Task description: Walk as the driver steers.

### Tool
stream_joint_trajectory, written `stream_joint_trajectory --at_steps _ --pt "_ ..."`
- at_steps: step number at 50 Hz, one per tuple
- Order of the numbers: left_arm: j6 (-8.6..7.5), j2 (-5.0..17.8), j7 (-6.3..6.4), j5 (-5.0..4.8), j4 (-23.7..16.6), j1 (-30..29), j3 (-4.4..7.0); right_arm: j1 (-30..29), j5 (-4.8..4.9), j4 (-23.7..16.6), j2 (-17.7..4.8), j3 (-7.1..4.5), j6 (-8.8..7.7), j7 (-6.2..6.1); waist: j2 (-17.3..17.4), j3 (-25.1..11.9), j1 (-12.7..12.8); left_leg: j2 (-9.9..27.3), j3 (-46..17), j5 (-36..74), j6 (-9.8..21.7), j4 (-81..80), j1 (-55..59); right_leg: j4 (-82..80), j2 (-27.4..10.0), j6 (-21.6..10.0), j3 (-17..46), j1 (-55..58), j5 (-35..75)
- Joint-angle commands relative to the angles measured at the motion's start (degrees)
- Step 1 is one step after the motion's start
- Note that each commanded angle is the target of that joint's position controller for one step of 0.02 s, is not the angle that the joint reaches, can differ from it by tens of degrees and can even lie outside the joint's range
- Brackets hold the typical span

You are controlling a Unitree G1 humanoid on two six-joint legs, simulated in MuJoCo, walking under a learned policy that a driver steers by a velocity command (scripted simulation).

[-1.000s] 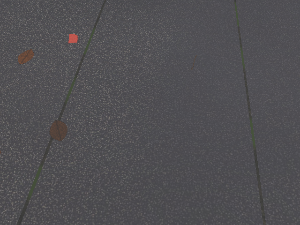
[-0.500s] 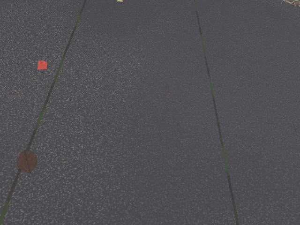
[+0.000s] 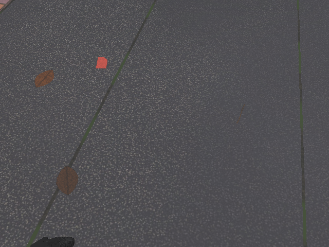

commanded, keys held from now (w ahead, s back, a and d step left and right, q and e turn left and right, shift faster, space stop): w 0.26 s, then w+e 0.66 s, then e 0.08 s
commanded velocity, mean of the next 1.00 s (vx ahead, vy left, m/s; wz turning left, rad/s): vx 0.49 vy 0.00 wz -0.22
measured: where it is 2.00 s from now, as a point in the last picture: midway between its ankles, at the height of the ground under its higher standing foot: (177, 197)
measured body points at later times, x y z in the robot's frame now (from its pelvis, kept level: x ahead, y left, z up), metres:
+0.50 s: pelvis +0.26 +0.07 +0.00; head +0.29 +0.09 +0.45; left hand +0.32 +0.35 -0.13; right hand +0.42 -0.20 -0.08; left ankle +0.31 +0.16 -0.73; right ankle +0.18 -0.10 -0.64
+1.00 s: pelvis +0.51 -0.01 -0.01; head +0.56 -0.03 +0.44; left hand +0.77 +0.19 -0.10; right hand +0.51 -0.31 -0.13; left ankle +0.40 +0.17 -0.63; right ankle +0.57 -0.10 -0.73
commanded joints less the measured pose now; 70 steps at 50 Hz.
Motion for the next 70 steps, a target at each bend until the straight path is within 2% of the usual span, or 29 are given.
stream_joint_trajectory --at_steps 1,6,10,14,17,18,19,20,21,24,30,35,40,42,44,45,46,47,48,49,50,51,53,58,64,66,68,69,70 --pt "0.14 5.5 0.17 0.8 0.5 7.4 1.76 -4.5 -0.81 -6.3 -4.7 -1.25 -1.44 0.58 -5.7 -1.5 3.8 6.6 -0.7 5.8 0.2 3.5 -20.0 -15.7 -16.3 -11.1 20.2 17.2 -0.4" --pt "-0.7 8.0 0.14 -0.86 3.5 7.5 2.49 -9.4 -1.79 -7.8 -1.2 0.42 -1.39 1.59 -5.4 1.1 2.7 8.2 3.1 11.0 -0.9 -11.7 -18.9 -20.2 -15.5 -12.8 11.6 12.1 9.6" --pt "-0.11 10.6 0.1 -1.64 4.9 9.0 2.84 -16.4 -1.39 -9.3 -1.5 0.97 -2.35 2.63 -5.4 1.6 5.0 6.4 5.7 22.7 -0.6 -25.8 -12.6 -20.2 -13.5 -10.5 5.9 10.2 10.0" --pt "0.95 12.3 0.2 -2.45 7.5 13.3 3.04 -21.8 -1.0 -11.9 -3.6 0.31 -2.55 3.17 -5.3 2.6 6.0 5.0 6.0 21.9 1.1 -32.4 -10.7 -17.9 -16.4 -8.8 7.1 15.4 9.7" --pt "2.1 12.1 0.54 -2.13 8.2 13.6 2.46 -11.5 -1.46 -9.6 -7.3 -2.06 -2.85 2.72 -4.6 -3.5 -0.7 1.4 8.7 19.5 3.6 -37.4 6.8 -3.6 -13.2 -5.8 5.1 14.7 23.6" --pt "1.99 9.5 0.64 -1.18 7.3 13.3 1.26 -1.9 -2.03 -7.9 -10.6 -3.43 -2.68 2.0 -2.4 -10.4 -5.2 6.9 3.7 19.8 5.9 -36.0 21.6 10.4 -10.1 -3.4 2.7 6.7 17.8" --pt "1.3 2.8 0.59 -0.88 5.4 18.8 -0.87 3.8 -3.45 -7.6 -16.8 -4.72 -2.2 1.49 12.1 -19.6 -4.0 23.5 -21.2 10.0 13.7 -39.7 41.4 33.9 -1.7 1.1 -0.6 -14.3 -9.1" --pt "0.71 6.0 0.78 -1.98 6.4 18.2 -0.21 5.1 -3.03 -7.3 -12.5 -3.65 -2.19 1.67 11.8 -22.5 -5.2 25.6 -33.5 3.1 15.1 -47.1 39.7 43.8 -0.8 1.1 7.8 -20.2 -22.8" --pt "0.68 9.9 0.75 -3.31 5.4 14.6 1.14 1.8 -2.49 -7.1 -9.6 -2.55 -2.34 1.86 8.4 -13.8 -4.4 24.1 -25.5 2.0 12.7 -48.0 33.3 46.8 -3.4 0.5 8.7 -24.4 -19.4" --pt "2.23 8.3 1.09 -1.83 4.8 11.3 1.47 -7.4 -2.71 -6.8 -4.3 -1.05 -3.31 2.38 5.8 -3.7 1.2 17.7 -8.2 12.3 9.9 -53.1 15.5 40.4 -9.2 0.6 6.9 -18.7 -8.2" --pt "4.59 4.7 1.0 -1.63 4.1 8.3 1.29 -8.0 -3.12 -3.3 -5.2 -2.22 -5.12 1.53 1.9 0.4 2.8 16.5 5.8 26.7 9.9 -58.1 12.4 32.0 -9.1 2.0 8.5 -19.6 3.4" --pt "4.03 3.0 -0.88 -1.31 1.2 -0.6 0.43 -5.7 -2.61 -1.3 -7.6 -2.98 -4.09 0.49 0.6 3.4 -0.3 16.3 13.4 27.3 8.5 -59.0 15.4 16.9 -8.3 1.2 3.8 -19.1 13.1" --pt "4.0 3.2 -2.47 -1.49 -2.9 -7.7 0.17 -2.1 -1.3 1.0 -9.5 -3.77 -2.17 0.37 0.4 5.7 -2.2 18.5 16.8 32.8 7.4 -55.2 24.1 9.8 -7.2 -1.6 -0.4 -21.1 6.9" --pt "4.2 4.4 -2.82 -1.46 -3.9 -6.7 0.79 -2.9 -0.92 1.1 -11.0 -4.14 -1.4 0.13 2.1 3.3 -0.4 18.5 18.6 49.5 6.2 -49.4 25.9 8.8 -4.3 -3.7 -3.7 -16.1 1.4" --pt "4.63 7.6 -2.51 -1.63 -2.5 2.2 2.72 -4.1 -0.45 0.6 -12.5 -4.5 -0.51 -0.26 3.8 -2.9 5.3 17.3 20.3 66.6 4.8 -35.3 25.2 8.0 0.6 -6.5 -6.7 -3.3 -2.9" --pt "4.85 10.9 -1.71 -1.71 0.0 11.8 4.66 -4.9 -0.18 0.3 -11.9 -4.1 -0.37 -0.46 2.4 -8.0 10.6 14.9 21.6 63.3 2.7 -22.4 18.7 3.8 2.7 -8.8 -5.9 11.5 1.0" --pt "5.52 16.3 -0.36 -1.83 1.6 18.5 6.25 -3.2 -2.23 -1.1 -7.4 -2.52 -1.01 -0.46 -7.4 -12.6 11.4 11.3 21.1 30.8 -0.1 -3.7 1.7 3.3 -7.6 -12.6 10.4 28.8 3.8" --pt "4.61 20.9 -0.46 -1.2 -1.0 14.0 6.29 -0.3 -2.61 -4.8 -2.0 -0.64 -2.94 0.0 -17.4 -19.3 4.8 -2.3 10.9 -10.5 -3.6 15.2 -20.1 -6.5 -21.3 -25.0 46.6 42.2 -2.2" --pt "3.78 15.4 -0.97 -0.86 -1.8 13.9 4.83 -7.0 -0.73 -5.5 -8.1 -1.72 -4.76 0.72 -8.2 -20.4 9.3 0.6 1.0 -8.7 -2.9 17.8 -24.8 -10.7 -22.0 -23.1 45.6 41.3 3.5" --pt "3.08 12.8 -0.98 -0.53 -1.6 11.6 4.01 -9.9 0.43 -6.8 -8.5 -1.77 -5.36 0.91 -6.7 -13.1 8.1 2.8 1.6 -4.5 -2.0 15.1 -26.1 -9.2 -20.1 -20.7 35.1 34.8 13.9" --pt "2.8 11.1 -1.0 -1.03 -1.7 8.3 3.55 -9.5 -0.79 -5.9 -8.0 -1.7 -5.32 0.37 -1.3 -8.2 5.1 5.3 2.0 -0.9 -2.2 10.1 -23.5 -8.0 -16.7 -18.0 26.9 26.4 23.4" --pt "2.96 9.3 -0.66 -1.4 -2.3 5.3 3.16 -9.3 -2.37 -5.4 -8.7 -2.21 -4.82 -0.13 -0.8 -6.2 3.3 7.0 2.4 1.1 -2.6 5.5 -20.3 -8.1 -14.4 -16.2 21.8 20.0 27.8" --pt "3.13 9.4 -0.04 -0.4 -3.0 3.3 3.02 -8.3 -3.04 -5.5 -8.1 -2.36 -3.16 -0.16 -2.0 -5.4 1.1 7.0 2.8 3.4 -3.7 2.0 -14.7 -9.7 -12.6 -15.7 18.8 12.2 35.7" --pt "4.6 11.7 2.03 -1.2 -0.9 4.6 3.69 -11.9 -3.26 -6.6 -4.3 -0.9 -1.42 -0.53 -4.8 -7.0 1.6 2.9 4.6 13.8 -6.4 -14.1 -11.9 -7.6 -7.5 -12.9 12.6 7.2 40.2" --pt "6.64 10.1 3.17 -0.85 0.6 6.9 2.77 -18.6 -2.41 -7.6 -4.9 -0.69 -1.61 1.16 -7.7 -7.7 5.3 1.1 3.6 21.8 -5.4 -29.2 -8.1 -3.1 -9.0 -9.9 17.0 10.9 27.4" --pt "6.52 9.0 3.09 -0.51 0.9 6.2 2.13 -17.4 -2.79 -7.5 -5.9 -1.19 -2.14 1.52 -8.3 -7.4 4.5 1.3 3.5 19.9 -3.3 -33.1 -6.3 0.0 -10.4 -9.4 19.5 13.0 25.6" --pt "5.8 5.9 2.95 -0.08 1.7 5.8 0.8 -14.4 -3.69 -6.5 -5.4 -1.09 -3.14 1.77 -7.1 -7.4 2.2 3.3 3.2 35.0 0.2 -43.1 3.7 4.1 -7.3 -6.3 17.7 11.2 21.4" --pt "4.97 4.1 2.75 1.57 1.8 9.8 0.17 -14.2 -4.68 -7.2 -8.3 -1.27 -3.43 1.51 -0.8 -10.8 4.8 10.3 -4.5 56.6 3.7 -40.6 12.4 10.0 -2.8 -3.7 14.5 8.0 10.5" --pt "4.83 3.7 2.72 1.25 3.8 16.9 0.01 -14.9 -5.47 -6.8 -6.5 -0.64 -2.84 1.44 7.6 -13.9 7.7 17.4 -12.9 64.5 12.9 -38.4 18.4 15.2 0.6 0.4 10.8 2.9 -9.6"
